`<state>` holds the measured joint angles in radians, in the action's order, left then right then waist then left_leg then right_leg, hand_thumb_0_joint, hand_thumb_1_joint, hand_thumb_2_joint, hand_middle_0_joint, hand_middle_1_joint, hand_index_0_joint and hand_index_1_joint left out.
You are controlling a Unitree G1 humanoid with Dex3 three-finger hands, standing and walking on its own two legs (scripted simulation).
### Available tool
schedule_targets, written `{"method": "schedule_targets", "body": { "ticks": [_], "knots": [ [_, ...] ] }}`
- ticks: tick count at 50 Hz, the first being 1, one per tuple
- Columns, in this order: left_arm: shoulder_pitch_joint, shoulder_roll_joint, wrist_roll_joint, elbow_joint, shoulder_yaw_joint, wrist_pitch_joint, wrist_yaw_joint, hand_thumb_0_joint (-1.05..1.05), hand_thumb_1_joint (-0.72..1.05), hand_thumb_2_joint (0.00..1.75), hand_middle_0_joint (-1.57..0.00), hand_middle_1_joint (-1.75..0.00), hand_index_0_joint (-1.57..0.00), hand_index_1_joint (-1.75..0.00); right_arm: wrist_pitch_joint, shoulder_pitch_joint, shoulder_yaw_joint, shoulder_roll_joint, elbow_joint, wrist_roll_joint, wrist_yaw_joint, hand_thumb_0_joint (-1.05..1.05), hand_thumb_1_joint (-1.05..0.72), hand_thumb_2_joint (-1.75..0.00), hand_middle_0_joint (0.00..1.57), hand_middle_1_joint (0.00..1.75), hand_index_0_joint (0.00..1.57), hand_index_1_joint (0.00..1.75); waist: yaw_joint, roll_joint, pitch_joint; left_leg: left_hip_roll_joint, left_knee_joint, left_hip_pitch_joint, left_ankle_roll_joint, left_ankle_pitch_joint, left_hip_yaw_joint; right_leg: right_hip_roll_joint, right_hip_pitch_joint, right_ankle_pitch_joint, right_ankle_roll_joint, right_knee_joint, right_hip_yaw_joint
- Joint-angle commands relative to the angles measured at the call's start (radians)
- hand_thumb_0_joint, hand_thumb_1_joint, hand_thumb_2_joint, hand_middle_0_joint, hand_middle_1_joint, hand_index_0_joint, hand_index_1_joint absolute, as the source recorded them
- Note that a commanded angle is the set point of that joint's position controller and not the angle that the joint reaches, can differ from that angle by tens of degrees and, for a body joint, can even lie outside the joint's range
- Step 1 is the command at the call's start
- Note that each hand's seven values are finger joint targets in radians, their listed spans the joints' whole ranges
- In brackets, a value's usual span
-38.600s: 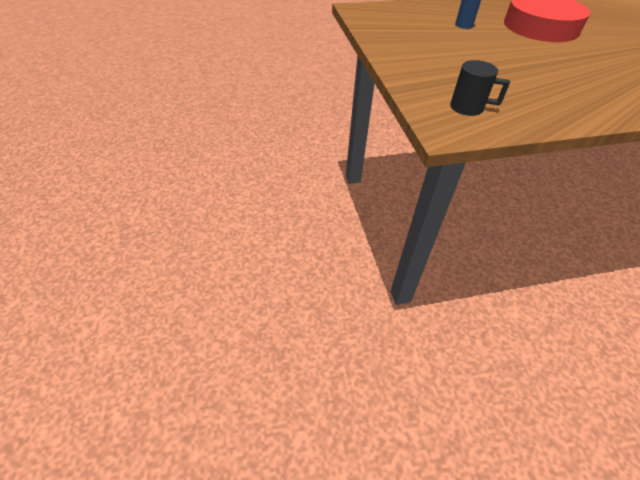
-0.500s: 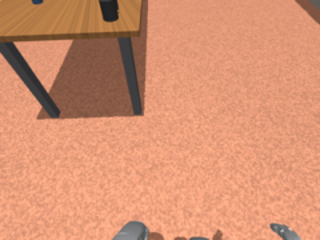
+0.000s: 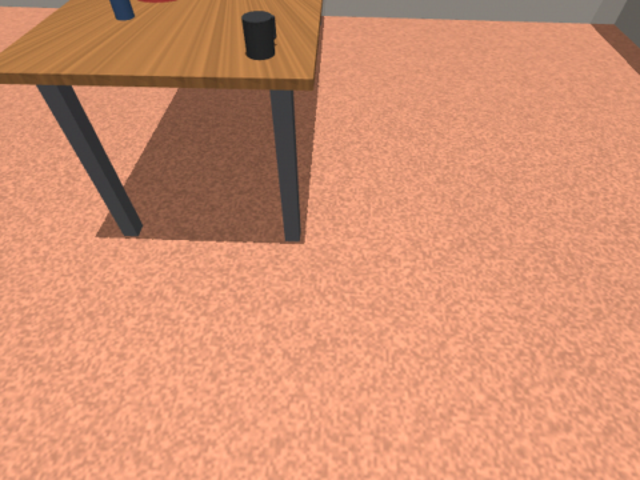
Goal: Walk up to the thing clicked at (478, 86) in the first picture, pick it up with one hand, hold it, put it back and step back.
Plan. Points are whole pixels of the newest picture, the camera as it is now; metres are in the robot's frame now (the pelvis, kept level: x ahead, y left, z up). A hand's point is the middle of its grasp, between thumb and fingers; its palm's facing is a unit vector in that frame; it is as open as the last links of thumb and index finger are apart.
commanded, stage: step back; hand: left
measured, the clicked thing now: (262, 33) +1.16 +0.17 +0.04
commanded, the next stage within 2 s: stand in 0.48 s
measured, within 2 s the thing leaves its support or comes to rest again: neither
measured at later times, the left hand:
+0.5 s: hand out of the picture +0.15 +0.28 -0.14, palm faces +0.00 -0.93 -0.37, open 7.4 cm
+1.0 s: hand out of the picture +0.10 +0.26 -0.14, palm faces -0.04 -0.94 -0.33, open 7.4 cm
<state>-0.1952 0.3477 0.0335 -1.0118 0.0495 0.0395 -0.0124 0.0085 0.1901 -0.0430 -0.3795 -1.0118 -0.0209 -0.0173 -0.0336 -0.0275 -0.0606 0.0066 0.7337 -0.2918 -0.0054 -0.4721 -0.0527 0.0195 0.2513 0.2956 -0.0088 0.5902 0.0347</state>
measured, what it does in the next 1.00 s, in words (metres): stands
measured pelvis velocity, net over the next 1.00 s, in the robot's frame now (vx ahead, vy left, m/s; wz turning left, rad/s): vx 0.02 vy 0.01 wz -0.03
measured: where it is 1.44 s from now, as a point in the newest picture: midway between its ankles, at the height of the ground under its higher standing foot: outside the picture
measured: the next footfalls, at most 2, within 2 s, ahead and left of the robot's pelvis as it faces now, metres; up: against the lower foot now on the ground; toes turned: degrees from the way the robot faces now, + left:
none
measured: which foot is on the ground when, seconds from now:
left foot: down 0.00-1.00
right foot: down 0.00-1.00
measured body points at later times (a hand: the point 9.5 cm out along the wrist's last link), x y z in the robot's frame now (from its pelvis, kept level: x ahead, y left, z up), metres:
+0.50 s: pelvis +0.04 +0.01 +0.01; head +0.05 +0.02 +0.46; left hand +0.15 +0.33 -0.11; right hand +0.15 -0.28 -0.12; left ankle +0.02 +0.13 -0.73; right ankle +0.02 -0.12 -0.73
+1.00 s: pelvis +0.02 +0.01 +0.02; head +0.02 +0.01 +0.47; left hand +0.11 +0.31 -0.11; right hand +0.09 -0.30 -0.11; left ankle +0.02 +0.13 -0.73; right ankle +0.02 -0.12 -0.73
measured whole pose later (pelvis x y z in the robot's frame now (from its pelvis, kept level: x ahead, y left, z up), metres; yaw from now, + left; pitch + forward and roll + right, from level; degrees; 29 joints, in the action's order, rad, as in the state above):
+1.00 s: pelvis +0.02 +0.01 +0.02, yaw -1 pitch -3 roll +0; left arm -0.09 0.35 0.01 -1.15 0.01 0.02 -0.01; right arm -0.01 0.09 -0.01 -0.35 -1.15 -0.01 -0.01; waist 0.00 0.00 -0.06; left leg -0.01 0.31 -0.09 0.01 -0.17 0.00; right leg 0.02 0.09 0.17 0.02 0.31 0.00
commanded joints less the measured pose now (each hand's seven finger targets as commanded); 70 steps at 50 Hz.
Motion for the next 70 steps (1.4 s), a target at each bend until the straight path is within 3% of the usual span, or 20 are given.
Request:
{"method": "schedule_targets", "body": {
  "ticks": [1,2,3,4,5,6,8,9,11,15,20,23,24,27,36,44,53,58,64,70],
  "knots": [
    [0.11,0.252,-0.012,0.091,0.042,0.012,0.019,0.0,0.9,0.9,-0.2,-0.3,-0.2,-0.3,-0.042,0.046,-0.048,-0.157,0.021,-0.009,0.019,0.0,-0.9,-0.9,0.2,0.3,0.2,0.3,0.059,0.127,0.066,-0.021,-0.315,0.156,-0.013,0.213,0.011,0.165,0.069,-0.143,-0.092,-0.116,-0.169],
    [0.107,0.213,-0.017,0.093,0.026,0.008,0.016,0.0,0.9,0.9,-0.2,-0.3,-0.2,-0.3,-0.045,0.026,-0.059,-0.189,0.025,-0.023,0.023,0.0,-0.9,-0.9,0.2,0.3,0.2,0.3,0.057,0.036,0.073,-0.105,-0.363,0.181,-0.04,0.238,-0.116,0.11,0.111,-0.163,-0.053,-0.033,-0.114],
    [0.096,0.176,-0.032,0.087,0.017,0.0,0.013,0.0,0.9,0.9,-0.2,-0.3,-0.2,-0.3,-0.05,-0.042,-0.057,-0.225,0.041,-0.022,0.026,0.0,-0.9,-0.9,0.2,0.3,0.2,0.3,0.022,-0.075,0.055,-0.225,-0.446,0.107,-0.092,0.123,-0.293,0.017,0.124,0.015,-0.011,0.03,-0.054],
    [0.085,0.221,-0.033,0.063,0.031,-0.006,0.019,0.0,0.9,0.9,-0.2,-0.3,-0.2,-0.3,-0.047,-0.094,-0.059,-0.263,0.053,-0.013,0.022,0.0,-0.9,-0.9,0.2,0.3,0.2,0.3,0.01,-0.084,0.025,-0.28,-0.447,-0.015,-0.161,0.032,-0.303,0.004,0.027,0.167,-0.008,0.053,-0.028],
    [0.083,0.219,-0.025,0.055,0.029,-0.002,0.018,0.0,0.9,0.9,-0.2,-0.3,-0.2,-0.3,-0.045,-0.119,-0.054,-0.246,0.05,-0.015,0.019,0.0,-0.9,-0.9,0.2,0.3,0.2,0.3,0.003,-0.052,0.019,-0.264,-0.421,-0.008,-0.155,0.092,-0.265,0.004,-0.001,0.146,-0.012,0.003,-0.032],
    [0.088,0.205,-0.024,0.05,0.026,0.003,0.017,0.0,0.9,0.9,-0.2,-0.3,-0.2,-0.3,-0.046,-0.123,-0.043,-0.219,0.047,-0.013,0.018,0.0,-0.9,-0.9,0.2,0.3,0.2,0.3,-0.005,-0.056,0.027,-0.224,-0.391,0.023,-0.121,0.223,-0.196,0.014,-0.019,0.058,-0.02,-0.059,-0.04],
    [0.068,0.22,-0.029,0.025,0.028,0.017,0.023,0.0,0.9,0.9,-0.2,-0.3,-0.2,-0.3,-0.047,-0.143,-0.035,-0.196,0.038,-0.004,0.022,0.0,-0.9,-0.9,0.2,0.3,0.2,0.3,-0.009,-0.093,0.066,-0.162,-0.322,0.034,-0.059,0.47,-0.098,0.046,-0.12,-0.181,-0.024,-0.119,-0.075],
    [0.053,0.237,-0.029,0.015,0.031,0.021,0.026,0.0,0.9,0.9,-0.2,-0.3,-0.2,-0.3,-0.045,-0.132,-0.034,-0.19,0.035,0.002,0.024,0.0,-0.9,-0.9,0.2,0.3,0.2,0.3,-0.004,-0.081,0.104,-0.137,-0.28,0.047,-0.043,0.521,-0.064,0.068,-0.165,-0.275,-0.032,-0.122,-0.094],
    [0.094,0.251,-0.029,0.022,0.033,0.019,0.026,0.0,0.9,0.9,-0.2,-0.3,-0.2,-0.3,-0.041,-0.103,-0.032,-0.177,0.019,0.003,0.029,0.0,-0.9,-0.9,0.2,0.3,0.2,0.3,0.019,-0.042,0.124,-0.111,-0.269,0.085,-0.027,0.561,-0.034,0.098,-0.167,-0.36,-0.045,-0.104,-0.118],
    [0.118,0.239,-0.028,0.012,0.02,0.01,0.032,0.0,0.9,0.9,-0.2,-0.3,-0.2,-0.3,-0.036,-0.141,-0.037,-0.184,0.013,0.005,0.029,0.0,-0.9,-0.9,0.2,0.3,0.2,0.3,0.016,-0.012,0.122,-0.124,-0.287,0.117,-0.043,0.566,-0.039,0.09,-0.151,-0.355,-0.034,-0.121,-0.096],
    [0.137,0.235,-0.024,0.003,0.018,0.009,0.034,0.0,0.9,0.9,-0.2,-0.3,-0.2,-0.3,-0.033,-0.153,-0.038,-0.175,-0.001,0.009,0.029,0.0,-0.9,-0.9,0.2,0.3,0.2,0.3,0.018,0.01,0.161,-0.127,-0.284,0.159,-0.04,0.654,-0.018,0.095,-0.18,-0.419,-0.031,-0.117,-0.093],
    [0.14,0.245,-0.022,0.001,0.02,0.007,0.035,0.0,0.9,0.9,-0.2,-0.3,-0.2,-0.3,-0.028,-0.171,-0.037,-0.166,0.002,0.008,0.028,0.0,-0.9,-0.9,0.2,0.3,0.2,0.3,0.017,0.032,0.141,-0.118,-0.29,0.161,-0.034,0.592,-0.004,0.106,-0.163,-0.411,-0.033,-0.137,-0.107],
    [0.15,0.206,-0.033,-0.024,-0.001,0.003,0.031,0.0,0.9,0.9,-0.2,-0.3,-0.2,-0.3,-0.036,-0.164,-0.025,-0.172,-0.005,0.02,0.027,0.0,-0.9,-0.9,0.2,0.3,0.2,0.3,0.036,0.044,0.132,-0.133,-0.34,0.208,-0.032,0.619,-0.048,0.108,-0.138,-0.44,-0.023,-0.178,-0.115],
    [0.165,0.206,-0.032,-0.024,-0.004,0.0,0.03,0.0,0.9,0.9,-0.2,-0.3,-0.2,-0.3,-0.043,-0.175,-0.025,-0.185,-0.019,0.016,0.024,0.0,-0.9,-0.9,0.2,0.3,0.2,0.3,0.034,0.026,0.137,-0.141,-0.367,0.23,-0.027,0.68,-0.042,0.104,-0.18,-0.448,-0.006,-0.21,-0.103],
    [0.168,0.212,-0.027,-0.059,-0.005,-0.001,0.024,0.0,0.9,0.9,-0.2,-0.3,-0.2,-0.3,-0.046,-0.198,-0.017,-0.171,-0.043,0.017,0.023,0.0,-0.9,-0.9,0.2,0.3,0.2,0.3,0.03,0.008,0.106,-0.136,-0.455,0.227,-0.011,0.502,-0.031,0.108,-0.184,-0.303,-0.004,-0.29,-0.112],
    [0.162,0.214,-0.026,-0.068,-0.007,0.004,0.023,0.0,0.9,0.9,-0.2,-0.3,-0.2,-0.3,-0.047,-0.176,-0.01,-0.174,-0.062,0.015,0.021,0.0,-0.9,-0.9,0.2,0.3,0.2,0.3,0.037,0.014,0.101,-0.133,-0.464,0.213,-0.006,0.473,-0.025,0.116,-0.187,-0.311,-0.002,-0.317,-0.121],
    [0.139,0.212,-0.025,-0.076,-0.011,-0.004,0.017,0.0,0.9,0.9,-0.2,-0.3,-0.2,-0.3,-0.042,-0.151,-0.007,-0.179,-0.078,0.011,0.016,0.0,-0.9,-0.9,0.2,0.3,0.2,0.3,0.034,0.02,0.045,-0.128,-0.504,0.16,-0.006,0.269,-0.041,0.103,-0.114,-0.105,-0.005,-0.341,-0.124],
    [0.129,0.214,-0.024,-0.076,-0.013,-0.001,0.017,0.0,0.9,0.9,-0.2,-0.3,-0.2,-0.3,-0.041,-0.132,-0.006,-0.183,-0.08,0.01,0.015,0.0,-0.9,-0.9,0.2,0.3,0.2,0.3,0.038,0.033,0.054,-0.128,-0.49,0.166,-0.01,0.287,-0.044,0.104,-0.11,-0.111,-0.004,-0.345,-0.129],
    [0.118,0.22,-0.027,-0.073,-0.013,0.005,0.018,0.0,0.9,0.9,-0.2,-0.3,-0.2,-0.3,-0.045,-0.125,-0.001,-0.184,-0.079,0.012,0.018,0.0,-0.9,-0.9,0.2,0.3,0.2,0.3,0.036,0.026,0.102,-0.137,-0.458,0.194,-0.015,0.434,-0.039,0.116,-0.162,-0.281,-0.006,-0.319,-0.126],
    [0.126,0.226,-0.031,-0.073,-0.013,-0.001,0.02,0.0,0.9,0.9,-0.2,-0.3,-0.2,-0.3,-0.042,-0.113,0.007,-0.178,-0.082,0.012,0.019,0.0,-0.9,-0.9,0.2,0.3,0.2,0.3,0.037,0.024,0.074,-0.134,-0.474,0.176,-0.006,0.401,-0.038,0.112,-0.146,-0.233,-0.007,-0.322,-0.123]
  ]
}}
